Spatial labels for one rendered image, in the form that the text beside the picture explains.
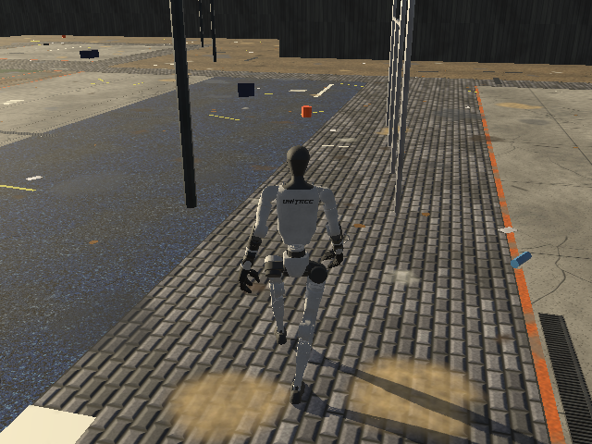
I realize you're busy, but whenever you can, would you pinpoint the robot right hand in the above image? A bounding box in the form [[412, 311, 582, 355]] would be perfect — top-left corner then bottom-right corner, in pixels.
[[321, 249, 343, 268]]

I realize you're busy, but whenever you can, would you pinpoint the robot left upper arm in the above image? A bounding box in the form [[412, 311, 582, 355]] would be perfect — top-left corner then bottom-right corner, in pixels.
[[253, 185, 278, 238]]

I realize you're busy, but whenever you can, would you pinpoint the robot left hand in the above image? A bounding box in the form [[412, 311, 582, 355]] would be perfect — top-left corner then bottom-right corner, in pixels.
[[238, 267, 260, 293]]

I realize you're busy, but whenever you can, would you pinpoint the right robot forearm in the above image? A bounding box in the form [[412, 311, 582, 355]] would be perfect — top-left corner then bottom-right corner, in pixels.
[[330, 223, 344, 254]]

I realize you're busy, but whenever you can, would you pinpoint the robot left thigh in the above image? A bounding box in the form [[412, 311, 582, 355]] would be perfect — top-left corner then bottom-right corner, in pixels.
[[265, 255, 285, 298]]

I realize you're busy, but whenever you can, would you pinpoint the left robot shin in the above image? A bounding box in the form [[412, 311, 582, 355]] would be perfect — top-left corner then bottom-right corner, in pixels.
[[269, 283, 284, 333]]

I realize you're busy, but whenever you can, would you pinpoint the left robot forearm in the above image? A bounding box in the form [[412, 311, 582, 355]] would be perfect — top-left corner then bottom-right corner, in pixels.
[[240, 223, 262, 270]]

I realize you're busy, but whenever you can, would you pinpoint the robot right upper arm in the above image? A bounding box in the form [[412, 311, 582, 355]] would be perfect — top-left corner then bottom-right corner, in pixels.
[[316, 186, 340, 237]]

